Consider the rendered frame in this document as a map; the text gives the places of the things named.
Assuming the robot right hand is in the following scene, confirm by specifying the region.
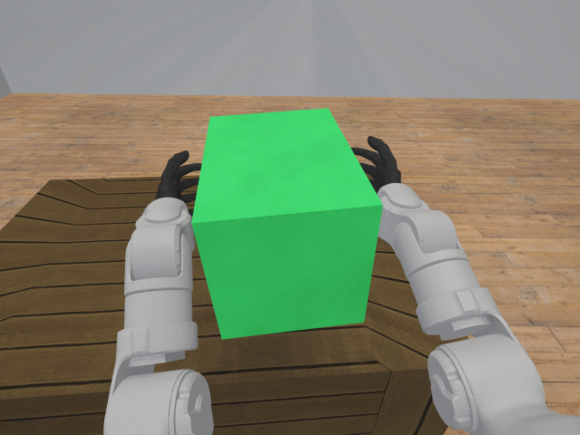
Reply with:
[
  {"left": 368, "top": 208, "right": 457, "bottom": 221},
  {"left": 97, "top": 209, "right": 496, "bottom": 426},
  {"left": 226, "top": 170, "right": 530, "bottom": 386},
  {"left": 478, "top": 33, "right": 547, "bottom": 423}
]
[{"left": 351, "top": 136, "right": 401, "bottom": 194}]

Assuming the robot left hand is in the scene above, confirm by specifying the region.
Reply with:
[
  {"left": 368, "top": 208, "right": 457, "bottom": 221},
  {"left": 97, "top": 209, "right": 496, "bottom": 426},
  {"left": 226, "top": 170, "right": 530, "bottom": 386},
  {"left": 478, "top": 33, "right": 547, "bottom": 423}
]
[{"left": 155, "top": 150, "right": 202, "bottom": 217}]

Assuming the carton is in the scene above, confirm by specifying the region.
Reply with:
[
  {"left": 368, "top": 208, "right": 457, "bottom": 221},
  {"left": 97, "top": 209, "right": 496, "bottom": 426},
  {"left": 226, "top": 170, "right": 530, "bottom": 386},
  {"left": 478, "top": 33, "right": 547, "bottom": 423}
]
[{"left": 191, "top": 108, "right": 382, "bottom": 339}]

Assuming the robot right upper arm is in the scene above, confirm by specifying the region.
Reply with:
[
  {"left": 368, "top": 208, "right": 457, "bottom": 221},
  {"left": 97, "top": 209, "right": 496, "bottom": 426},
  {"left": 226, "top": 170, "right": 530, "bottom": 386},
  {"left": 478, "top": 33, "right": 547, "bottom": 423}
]
[{"left": 428, "top": 333, "right": 580, "bottom": 435}]

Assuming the robot right forearm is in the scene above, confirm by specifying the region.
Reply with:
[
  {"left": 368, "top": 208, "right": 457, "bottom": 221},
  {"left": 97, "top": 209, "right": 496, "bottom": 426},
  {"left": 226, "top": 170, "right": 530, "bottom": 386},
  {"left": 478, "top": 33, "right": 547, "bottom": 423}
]
[{"left": 377, "top": 183, "right": 546, "bottom": 402}]

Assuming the robot left forearm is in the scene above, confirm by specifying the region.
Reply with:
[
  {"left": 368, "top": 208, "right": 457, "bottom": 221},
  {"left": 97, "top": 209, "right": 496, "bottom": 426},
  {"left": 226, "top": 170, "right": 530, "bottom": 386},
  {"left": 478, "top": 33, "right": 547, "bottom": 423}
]
[{"left": 103, "top": 198, "right": 198, "bottom": 435}]

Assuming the pedestal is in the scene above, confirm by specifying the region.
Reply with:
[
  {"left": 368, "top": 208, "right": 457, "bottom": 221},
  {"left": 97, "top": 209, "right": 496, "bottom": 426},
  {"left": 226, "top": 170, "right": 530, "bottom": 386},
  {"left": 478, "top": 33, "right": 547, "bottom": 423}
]
[{"left": 0, "top": 172, "right": 468, "bottom": 435}]

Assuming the robot left upper arm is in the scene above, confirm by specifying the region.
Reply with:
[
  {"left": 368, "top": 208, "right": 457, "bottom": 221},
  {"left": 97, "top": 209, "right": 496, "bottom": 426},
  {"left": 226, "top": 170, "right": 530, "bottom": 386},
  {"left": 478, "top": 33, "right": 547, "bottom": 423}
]
[{"left": 105, "top": 369, "right": 214, "bottom": 435}]

